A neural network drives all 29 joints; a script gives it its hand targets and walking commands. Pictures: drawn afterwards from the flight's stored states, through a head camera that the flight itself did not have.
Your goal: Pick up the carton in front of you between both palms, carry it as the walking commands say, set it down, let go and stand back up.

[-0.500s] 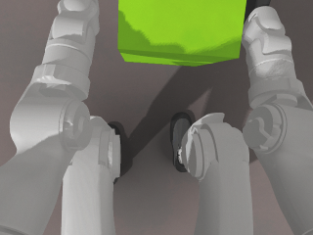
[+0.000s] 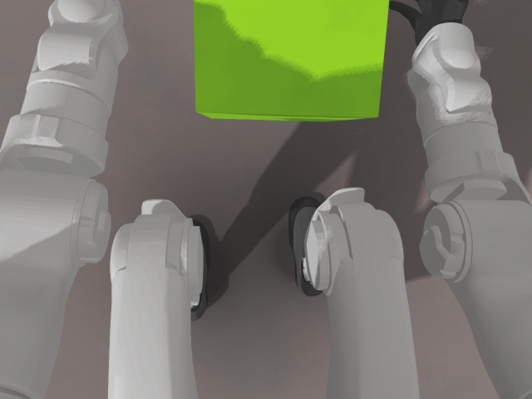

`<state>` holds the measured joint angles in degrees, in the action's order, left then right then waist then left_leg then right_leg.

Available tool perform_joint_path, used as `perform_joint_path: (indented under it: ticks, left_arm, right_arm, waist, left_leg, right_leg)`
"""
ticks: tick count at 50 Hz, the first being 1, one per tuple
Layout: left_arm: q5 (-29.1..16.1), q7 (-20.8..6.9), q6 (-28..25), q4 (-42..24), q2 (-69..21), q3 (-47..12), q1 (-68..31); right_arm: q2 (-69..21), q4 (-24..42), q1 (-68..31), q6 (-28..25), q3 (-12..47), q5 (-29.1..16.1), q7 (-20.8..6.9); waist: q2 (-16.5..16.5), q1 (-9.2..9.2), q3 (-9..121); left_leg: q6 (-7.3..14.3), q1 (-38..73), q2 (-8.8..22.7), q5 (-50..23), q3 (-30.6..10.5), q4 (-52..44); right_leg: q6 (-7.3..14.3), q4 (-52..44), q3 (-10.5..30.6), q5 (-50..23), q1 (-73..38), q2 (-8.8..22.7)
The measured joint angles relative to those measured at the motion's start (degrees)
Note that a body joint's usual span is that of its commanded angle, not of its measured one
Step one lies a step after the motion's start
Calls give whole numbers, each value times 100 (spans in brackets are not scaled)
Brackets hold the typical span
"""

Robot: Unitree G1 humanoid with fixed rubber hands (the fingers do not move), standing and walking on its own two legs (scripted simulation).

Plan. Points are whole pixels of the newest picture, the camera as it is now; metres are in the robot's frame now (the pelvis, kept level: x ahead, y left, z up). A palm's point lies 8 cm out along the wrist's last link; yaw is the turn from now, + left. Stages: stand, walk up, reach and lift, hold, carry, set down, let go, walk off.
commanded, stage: set down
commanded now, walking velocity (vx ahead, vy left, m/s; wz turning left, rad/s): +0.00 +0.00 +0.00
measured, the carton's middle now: (278, 47) +0.52 -0.06 -0.25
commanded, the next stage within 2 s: let go in 0.88 s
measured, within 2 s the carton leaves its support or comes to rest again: neither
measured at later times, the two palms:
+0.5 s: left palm out of the picture +0.57 +0.15 +0.02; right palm out of the picture +0.51 -0.24 +0.02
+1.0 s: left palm out of the picture +0.55 +0.16 +0.16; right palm out of the picture +0.50 -0.24 +0.16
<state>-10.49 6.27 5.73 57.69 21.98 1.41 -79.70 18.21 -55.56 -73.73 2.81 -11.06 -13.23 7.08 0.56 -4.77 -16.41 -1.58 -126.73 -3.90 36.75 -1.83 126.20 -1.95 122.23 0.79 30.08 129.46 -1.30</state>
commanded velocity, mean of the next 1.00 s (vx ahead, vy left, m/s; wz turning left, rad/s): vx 0.00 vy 0.00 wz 0.00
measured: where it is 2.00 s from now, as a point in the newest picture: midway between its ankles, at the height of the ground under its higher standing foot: (250, 274)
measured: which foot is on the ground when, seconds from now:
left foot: down 0.00-1.00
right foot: down 0.00-1.00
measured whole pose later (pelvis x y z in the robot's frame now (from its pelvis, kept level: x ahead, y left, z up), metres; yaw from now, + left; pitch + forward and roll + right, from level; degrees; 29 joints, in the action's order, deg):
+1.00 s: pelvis +0.04 +0.00 +0.26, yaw +1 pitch +46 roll +0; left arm 4.0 0.4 8.7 51.2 15.2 14.7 -61.7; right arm 11.0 -44.1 -54.2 7.4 -20.4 1.2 0.6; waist 1.5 -4.5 6.3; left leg -1.1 -91.6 -2.6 21.9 -2.7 67.6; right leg -0.8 65.3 1.3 17.6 93.6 -0.5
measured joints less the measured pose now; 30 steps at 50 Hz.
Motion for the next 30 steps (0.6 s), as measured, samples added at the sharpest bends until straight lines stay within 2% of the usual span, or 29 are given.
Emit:
perform_joint_path:
  ticks: [6, 13, 24, 30]
  left_arm:
    - [407, -40, 156, 72, -190, 462, 287]
    - [582, -159, 171, 146, -203, 682, 399]
    - [719, -260, 431, -512, -247, 763, 851]
    - [804, -374, 496, -658, -296, 874, 1123]
  right_arm:
    - [-213, 169, 305, 240, -222, 310, -2]
    - [-349, 230, 482, 302, -475, 628, -61]
    - [-409, 975, 1008, 573, -566, 680, -160]
    - [-454, 1179, 1286, 671, -601, 730, -255]
  waist:
    - [19, -22, 761]
    - [36, -23, 1375]
    - [55, -35, 1791]
    - [75, -29, 2012]
  left_leg:
    - [30, 239, 61, -97, 36, -706]
    - [18, 430, 63, -289, 26, -1474]
    - [20, 1017, 79, -494, -15, -2544]
    - [37, 1536, 104, -636, -20, -3244]
  right_leg:
    - [18, -665, 48, -81, -218, -32]
    - [48, -1391, 59, -215, -425, -5]
    - [76, -2432, 45, -363, -1039, 20]
    - [80, -3117, 57, -485, -1565, 18]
